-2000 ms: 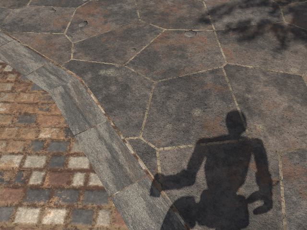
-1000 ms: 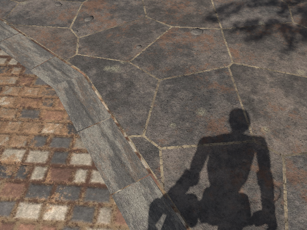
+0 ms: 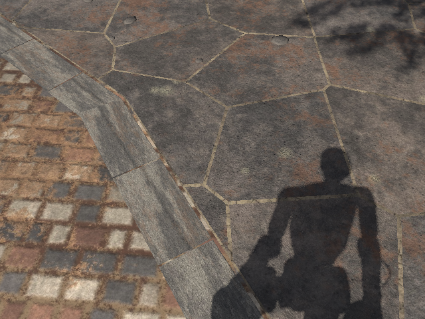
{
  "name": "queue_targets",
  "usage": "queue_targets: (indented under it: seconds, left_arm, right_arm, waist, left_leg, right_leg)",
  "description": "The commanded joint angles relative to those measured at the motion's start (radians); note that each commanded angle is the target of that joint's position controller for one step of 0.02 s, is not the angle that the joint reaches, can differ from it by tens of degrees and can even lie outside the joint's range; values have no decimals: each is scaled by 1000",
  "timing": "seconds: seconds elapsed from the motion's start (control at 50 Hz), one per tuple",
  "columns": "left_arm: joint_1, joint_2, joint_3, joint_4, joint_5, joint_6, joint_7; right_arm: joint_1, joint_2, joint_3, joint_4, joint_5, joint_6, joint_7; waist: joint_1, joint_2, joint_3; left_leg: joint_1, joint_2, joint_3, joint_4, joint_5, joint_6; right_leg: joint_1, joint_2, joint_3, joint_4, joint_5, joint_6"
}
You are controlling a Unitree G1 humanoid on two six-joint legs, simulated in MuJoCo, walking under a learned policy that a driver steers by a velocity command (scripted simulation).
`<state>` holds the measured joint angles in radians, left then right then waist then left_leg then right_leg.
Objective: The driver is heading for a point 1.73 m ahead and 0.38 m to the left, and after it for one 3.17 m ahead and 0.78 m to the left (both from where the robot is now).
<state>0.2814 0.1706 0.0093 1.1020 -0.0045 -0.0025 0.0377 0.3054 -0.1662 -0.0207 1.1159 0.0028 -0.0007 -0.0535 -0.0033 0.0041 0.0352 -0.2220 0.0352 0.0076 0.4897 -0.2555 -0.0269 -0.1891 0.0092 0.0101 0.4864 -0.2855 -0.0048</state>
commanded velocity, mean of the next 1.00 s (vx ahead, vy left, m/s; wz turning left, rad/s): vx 0.20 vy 0.00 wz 0.00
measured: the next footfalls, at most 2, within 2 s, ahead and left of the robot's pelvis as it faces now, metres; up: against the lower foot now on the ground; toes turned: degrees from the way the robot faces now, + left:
right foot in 0.82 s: +0.40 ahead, -0.07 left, +0.00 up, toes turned -2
left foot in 1.16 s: +0.36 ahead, +0.16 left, +0.00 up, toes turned +2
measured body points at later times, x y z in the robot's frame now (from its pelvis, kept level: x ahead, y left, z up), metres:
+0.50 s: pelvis +0.07 +0.04 +0.00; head +0.08 +0.06 +0.45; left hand +0.08 +0.29 -0.16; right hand +0.03 -0.20 -0.14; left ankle +0.02 +0.13 -0.74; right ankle +0.00 -0.10 -0.67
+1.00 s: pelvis +0.27 +0.01 -0.01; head +0.30 +0.00 +0.44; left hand +0.38 +0.26 -0.14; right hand +0.29 -0.24 -0.16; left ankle +0.20 +0.15 -0.67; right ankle +0.36 -0.07 -0.74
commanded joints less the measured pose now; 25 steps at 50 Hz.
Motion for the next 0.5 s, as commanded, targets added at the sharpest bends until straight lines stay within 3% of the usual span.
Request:
queue_targets:
  seconds: [0.02,0.14,0.16,0.2,0.24,0.3,0.32,0.34,0.36,0.38,0.4,0.42,0.44,0.46,0.48,0.5]
  left_arm:
    - [67,87,13,-13,0,-4,3]
    - [76,83,13,-13,-1,-5,3]
    - [95,74,11,-2,0,-4,4]
    - [99,110,25,-7,-14,0,10]
    - [116,129,33,-21,-22,-13,9]
    - [194,197,61,-13,-31,-45,-2]
    - [167,191,61,-27,-26,-52,-3]
    - [126,183,58,-46,-24,-58,-6]
    - [66,184,57,-66,-34,-61,-9]
    - [1,177,55,-88,-43,-57,-12]
    - [-27,164,53,-103,-42,-58,-13]
    - [-54,111,38,-122,-27,-69,-20]
    - [-47,66,29,-161,-32,-92,-17]
    - [-53,105,37,-158,-43,-106,-20]
    - [-47,105,36,-155,-50,-115,-31]
    - [-42,106,39,-145,-42,-120,-35]
  right_arm:
    - [79,-84,-13,-10,0,-4,-2]
    - [85,-80,-13,-11,1,-4,-2]
    - [105,-69,-10,-1,0,-3,-3]
    - [103,-84,-18,-5,12,-2,-7]
    - [71,-77,-19,-31,15,-19,-5]
    - [15,-27,-9,-73,20,-69,21]
    - [5,-38,-12,-84,25,-83,31]
    - [14,-41,-14,-88,30,-93,37]
    - [62,-34,-14,-79,36,-101,41]
    - [152,-39,-22,-42,35,-105,41]
    - [240,-72,-38,0,22,-104,40]
    - [397,-149,-64,29,17,-101,36]
    - [492,-261,-83,31,13,-112,53]
    - [395,-180,-55,9,0,-125,54]
    - [301,-132,-41,-23,3,-130,56]
    - [234,-125,-33,-46,5,-129,62]
  waist:
    - [0,0,32]
    - [0,0,34]
    - [1,-3,9]
    - [5,-25,53]
    - [19,-55,135]
    - [50,-197,138]
    - [36,-185,148]
    - [12,-173,151]
    - [-31,-174,153]
    - [-83,-141,140]
    - [-107,-71,110]
    - [-155,156,30]
    - [-157,373,-11]
    - [-98,203,53]
    - [-59,115,99]
    - [-38,70,95]
  left_leg:
    - [10,-3,5,-71,116,20]
    - [8,-4,5,-70,115,21]
    - [19,-17,19,-68,22,23]
    - [-45,-53,50,-15,-294,48]
    - [-157,-42,33,35,-399,74]
    - [-275,-40,56,289,-193,84]
    - [-277,-16,26,331,-201,105]
    - [-254,-5,16,304,-239,125]
    - [-163,-1,22,167,-227,145]
    - [27,-29,54,-3,-140,148]
    - [186,-39,27,-38,-47,128]
    - [354,138,-240,-166,-101,168]
    - [431,348,-678,-325,-187,299]
    - [367,380,-718,-330,-226,315]
    - [331,344,-590,-321,-188,283]
    - [306,289,-461,-331,-117,249]
  right_leg:
    - [-56,-20,16,-96,140,-20]
    - [-57,-20,15,-94,138,-19]
    - [-47,-11,6,-100,35,-23]
    - [-102,-5,19,-99,-332,-60]
    - [-152,-74,120,-147,-519,-110]
    - [-69,-289,445,-295,-578,-232]
    - [-96,-323,493,-317,-542,-253]
    - [-112,-318,469,-313,-494,-243]
    - [-153,-290,401,-279,-442,-210]
    - [-239,-216,285,-221,-363,-162]
    - [-314,-134,173,-86,-222,-118]
    - [-430,-28,7,285,-86,-54]
    - [-619,59,-18,541,-230,-38]
    - [-687,-13,70,723,-215,-59]
    - [-730,-57,86,781,-109,-82]
    - [-717,-90,68,765,-18,-90]
Keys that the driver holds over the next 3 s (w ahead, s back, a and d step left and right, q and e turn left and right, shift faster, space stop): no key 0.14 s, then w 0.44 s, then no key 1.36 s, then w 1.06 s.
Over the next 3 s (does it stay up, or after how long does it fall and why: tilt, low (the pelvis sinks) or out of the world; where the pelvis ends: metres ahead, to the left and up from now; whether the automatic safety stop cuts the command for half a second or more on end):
stays up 0.79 0.06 0.01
